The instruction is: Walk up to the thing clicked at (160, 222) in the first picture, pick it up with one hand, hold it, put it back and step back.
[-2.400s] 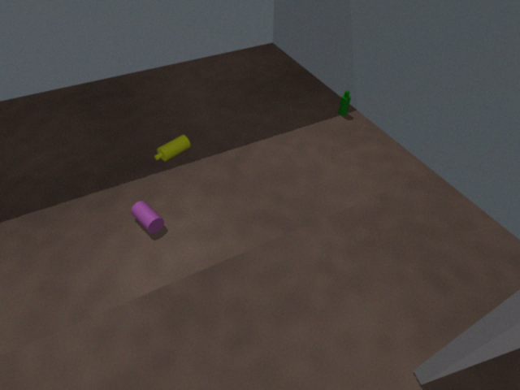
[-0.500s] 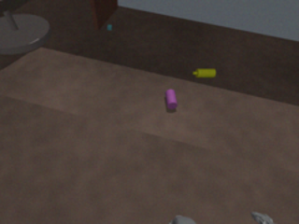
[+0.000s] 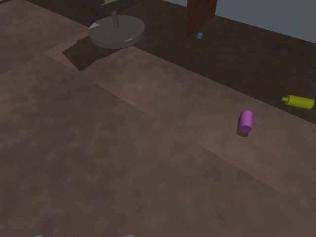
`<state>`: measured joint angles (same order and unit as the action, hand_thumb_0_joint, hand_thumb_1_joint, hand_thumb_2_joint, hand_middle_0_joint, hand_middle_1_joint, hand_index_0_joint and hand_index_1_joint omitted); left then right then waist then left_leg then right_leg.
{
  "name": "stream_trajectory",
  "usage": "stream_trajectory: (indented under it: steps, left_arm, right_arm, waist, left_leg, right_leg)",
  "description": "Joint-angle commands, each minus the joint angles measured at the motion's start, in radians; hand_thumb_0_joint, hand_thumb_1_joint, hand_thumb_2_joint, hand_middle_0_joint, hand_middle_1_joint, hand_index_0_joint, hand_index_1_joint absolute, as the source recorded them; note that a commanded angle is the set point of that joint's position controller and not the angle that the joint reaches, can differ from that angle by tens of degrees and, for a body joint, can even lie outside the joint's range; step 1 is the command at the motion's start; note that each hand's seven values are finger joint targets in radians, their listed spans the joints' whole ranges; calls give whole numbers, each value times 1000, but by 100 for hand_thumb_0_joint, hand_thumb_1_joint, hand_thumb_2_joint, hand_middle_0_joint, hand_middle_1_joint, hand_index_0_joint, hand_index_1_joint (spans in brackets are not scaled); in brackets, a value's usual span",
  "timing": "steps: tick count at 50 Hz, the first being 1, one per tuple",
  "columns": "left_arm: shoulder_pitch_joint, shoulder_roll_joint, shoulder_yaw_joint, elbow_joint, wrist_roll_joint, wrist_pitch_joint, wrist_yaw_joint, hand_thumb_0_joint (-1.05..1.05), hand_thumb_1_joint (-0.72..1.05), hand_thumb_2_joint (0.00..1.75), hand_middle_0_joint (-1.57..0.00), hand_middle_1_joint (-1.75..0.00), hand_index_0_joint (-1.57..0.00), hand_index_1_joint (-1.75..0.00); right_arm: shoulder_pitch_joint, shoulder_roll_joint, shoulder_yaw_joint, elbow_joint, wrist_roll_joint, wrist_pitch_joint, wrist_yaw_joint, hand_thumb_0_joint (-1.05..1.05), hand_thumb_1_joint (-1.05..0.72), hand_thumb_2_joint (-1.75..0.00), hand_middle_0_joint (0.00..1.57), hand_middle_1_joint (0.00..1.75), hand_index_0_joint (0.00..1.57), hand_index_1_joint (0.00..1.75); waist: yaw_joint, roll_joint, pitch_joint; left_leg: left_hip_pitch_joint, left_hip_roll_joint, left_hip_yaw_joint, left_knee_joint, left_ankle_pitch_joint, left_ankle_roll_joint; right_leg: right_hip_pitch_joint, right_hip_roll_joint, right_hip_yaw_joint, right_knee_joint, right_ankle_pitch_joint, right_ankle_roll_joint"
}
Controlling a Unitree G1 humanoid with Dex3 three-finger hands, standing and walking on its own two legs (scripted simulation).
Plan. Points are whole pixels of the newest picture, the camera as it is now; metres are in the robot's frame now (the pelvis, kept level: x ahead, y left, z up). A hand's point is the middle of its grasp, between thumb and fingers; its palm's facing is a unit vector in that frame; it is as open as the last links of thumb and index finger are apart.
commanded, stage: walk up
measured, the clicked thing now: (245, 121) +1.01 -0.61 -0.72
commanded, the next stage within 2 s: stand in 1.46 s
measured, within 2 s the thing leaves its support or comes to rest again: neither
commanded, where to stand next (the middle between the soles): +0.10 -0.01 m, yaw +16 degrees
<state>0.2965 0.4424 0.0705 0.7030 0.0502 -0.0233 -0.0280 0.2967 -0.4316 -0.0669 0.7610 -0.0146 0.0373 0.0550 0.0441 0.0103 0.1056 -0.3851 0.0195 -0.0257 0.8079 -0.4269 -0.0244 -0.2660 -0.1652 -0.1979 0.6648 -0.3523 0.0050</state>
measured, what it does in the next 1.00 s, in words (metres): steps on the spot, turning left: left foot, then right foot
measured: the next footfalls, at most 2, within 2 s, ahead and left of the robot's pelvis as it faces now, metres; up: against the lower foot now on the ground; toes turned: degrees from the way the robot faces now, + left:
left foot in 0.04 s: +0.06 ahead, +0.14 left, +0.00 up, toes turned +2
right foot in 0.42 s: +0.11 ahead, -0.12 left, +0.00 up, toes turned +15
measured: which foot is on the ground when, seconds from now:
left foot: up 0.00-0.02, down 0.04-0.44, up 0.46-0.70, down 0.72-1.00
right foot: down 0.00-0.06, up 0.08-0.40, down 0.42-1.00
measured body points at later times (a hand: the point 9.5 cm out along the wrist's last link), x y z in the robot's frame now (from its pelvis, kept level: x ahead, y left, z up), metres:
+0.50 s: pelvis +0.01 -0.02 -0.02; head +0.04 -0.02 +0.43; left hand +0.01 +0.31 -0.12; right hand +0.17 -0.31 -0.13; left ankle +0.01 +0.12 -0.70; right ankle +0.07 -0.13 -0.73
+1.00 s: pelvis +0.01 -0.01 +0.00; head +0.03 +0.01 +0.44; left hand -0.01 +0.31 -0.13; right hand +0.18 -0.28 -0.12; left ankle -0.01 +0.12 -0.73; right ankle +0.08 -0.13 -0.73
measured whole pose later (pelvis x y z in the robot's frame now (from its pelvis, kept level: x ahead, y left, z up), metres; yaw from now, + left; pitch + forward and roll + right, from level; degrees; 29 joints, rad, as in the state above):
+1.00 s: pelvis +0.01 -0.01 +0.00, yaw +17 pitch -3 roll +0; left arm 0.21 0.39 0.03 0.94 0.01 0.00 -0.01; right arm 0.21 -0.39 -0.01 0.93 0.00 -0.03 0.00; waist 0.01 -0.02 0.10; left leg -0.29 0.01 -0.04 0.69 -0.35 -0.01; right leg -0.29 -0.05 -0.03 0.66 -0.31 0.01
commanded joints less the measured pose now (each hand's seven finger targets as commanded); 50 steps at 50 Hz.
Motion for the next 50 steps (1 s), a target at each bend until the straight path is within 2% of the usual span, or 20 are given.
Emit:
stream_trajectory:
  steps: [1,2,4,5,9,11,17,20,21,22,24,27,35,37,38,39,40,45,48,50]
  left_arm:
    - [-32,254,80,-72,-21,6,2,0,90,90,-20,-30,-20,-30]
    - [-12,206,61,-74,-23,14,5,0,90,90,-20,-30,-20,-30]
    - [3,92,27,-101,-38,26,1,0,90,90,-20,-30,-20,-30]
    - [-43,190,52,-87,-29,25,16,0,90,90,-20,-30,-20,-30]
    - [39,190,52,-9,-42,13,17,0,90,90,-20,-30,-20,-30]
    - [42,172,50,7,-41,16,19,0,90,90,-20,-30,-20,-30]
    - [33,155,48,33,-46,9,25,0,90,90,-20,-30,-20,-30]
    - [79,143,50,68,-37,-7,32,0,90,90,-20,-30,-20,-30]
    - [91,186,60,69,-22,-17,36,0,90,90,-20,-30,-20,-30]
    - [85,263,76,60,-10,-25,39,0,90,90,-20,-30,-20,-30]
    - [-85,320,84,22,-16,-20,34,0,90,90,-20,-30,-20,-30]
    - [-84,222,57,45,-18,-26,33,0,90,90,-20,-30,-20,-30]
    - [-84,213,45,55,-28,4,9,0,90,90,-20,-30,-20,-30]
    - [-61,115,7,61,-40,14,11,0,90,90,-20,-30,-20,-30]
    - [-51,50,-11,50,-54,19,10,0,90,90,-20,-30,-20,-30]
    - [-91,147,19,77,-48,30,25,0,90,90,-20,-30,-20,-30]
    - [-105,186,25,90,-44,29,27,0,90,90,-20,-30,-20,-30]
    - [-42,145,17,152,-57,12,24,0,90,90,-20,-30,-20,-30]
    - [-34,152,14,191,-42,-7,32,0,90,90,-20,-30,-20,-30]
    - [-50,220,22,196,-36,-21,36,0,90,90,-20,-30,-20,-30]
  right_arm:
    - [64,-149,-62,-40,5,-70,-38,0,-90,-90,20,30,20,30]
    - [111,-178,-71,-14,2,-77,-49,0,-90,-90,20,30,20,30]
    - [104,-322,-95,-52,-25,-91,-71,0,-90,-90,20,30,20,30]
    - [98,-378,-107,-51,-5,-87,-70,0,-90,-90,20,30,20,30]
    - [16,-227,-52,-57,4,-98,-87,0,-90,-90,20,30,20,30]
    - [31,-224,-45,-47,9,-106,-88,0,-90,-90,20,30,20,30]
    - [-19,-241,-50,-76,-3,-81,-86,0,-90,-90,20,30,20,30]
    - [-66,-200,-34,-88,15,-58,-85,0,-90,-90,20,30,20,30]
    - [-44,-153,-20,-91,22,-53,-86,0,-90,-90,20,30,20,30]
    - [-35,-96,-7,-97,28,-52,-88,0,-90,-90,20,30,20,30]
    - [-10,-203,-39,-50,6,-50,-106,0,-90,-90,20,30,20,30]
    - [-5,-206,-51,6,8,-59,-80,0,-90,-90,20,30,20,30]
    - [32,-136,-32,79,2,-87,-58,0,-90,-90,20,30,20,30]
    - [42,-176,-43,93,-10,-105,-75,0,-90,-90,20,30,20,30]
    - [-10,-237,-46,63,-25,-115,-81,0,-90,-90,20,30,20,30]
    - [-36,-311,-57,60,-9,-111,-81,0,-90,-90,20,30,20,30]
    - [-75,-302,-58,69,-5,-106,-81,0,-90,-90,20,30,20,30]
    - [-107,-220,-19,96,3,-119,-82,0,-90,-90,20,30,20,30]
    - [-151,-184,-6,94,17,-96,-80,0,-90,-90,20,30,20,30]
    - [-133,-132,7,98,30,-89,-78,0,-90,-90,20,30,20,30]
  waist:
    - [-30,-172,-131]
    - [-50,-60,-162]
    - [-53,251,-114]
    - [-88,202,-92]
    - [-23,160,-52]
    - [-27,179,-81]
    - [-31,211,-97]
    - [17,118,-132]
    - [21,-1,-149]
    - [23,-207,-124]
    - [-16,-239,-69]
    - [-29,-146,-14]
    - [-35,-213,-122]
    - [-53,-34,-165]
    - [-30,148,-147]
    - [-60,104,-101]
    - [-49,88,-34]
    - [-19,167,-95]
    - [-1,106,-127]
    - [-20,-41,-162]
  left_leg:
    - [168,-77,128,-262,143,24]
    - [270,-86,79,-304,130,40]
    - [341,254,-600,-491,14,204]
    - [219,336,-704,-518,-17,317]
    - [195,166,-320,-359,434,240]
    - [159,148,-293,-328,602,231]
    - [3,130,-285,-276,549,240]
    - [-45,57,-232,-121,421,177]
    - [-94,4,-218,3,322,136]
    - [-234,-136,-136,172,44,77]
    - [-173,-38,-105,327,-189,47]
    - [-137,-44,-61,258,-76,50]
    - [165,-85,97,-287,141,35]
    - [324,12,-119,-399,150,67]
    - [332,241,-489,-473,153,148]
    - [140,321,-556,-494,37,265]
    - [33,315,-536,-504,-8,293]
    - [158,195,-254,-341,550,199]
    - [84,116,-134,-240,500,126]
    - [41,5,-43,-132,308,57]
  right_leg:
    - [0,-154,109,-58,121,-159]
    - [-67,-117,81,86,49,-116]
    - [-444,96,85,431,-241,-3]
    - [-399,58,198,460,-273,-18]
    - [-327,32,225,371,-118,-28]
    - [-239,53,195,334,-95,-21]
    - [-57,116,144,167,-77,-29]
    - [93,159,127,-98,63,-60]
    - [145,68,274,-188,53,-87]
    - [172,-162,594,-323,5,-150]
    - [-28,-364,812,-413,-96,-334]
    - [-36,-153,428,-311,-17,-215]
    - [-36,-79,245,-124,73,-168]
    - [-167,-23,186,93,64,-84]
    - [-320,94,148,207,-123,-16]
    - [-232,75,230,236,-250,-22]
    - [-180,54,235,268,-235,-29]
    - [-95,80,200,70,-100,-33]
    - [98,98,195,-189,181,-47]
    - [131,-52,400,-230,334,-123]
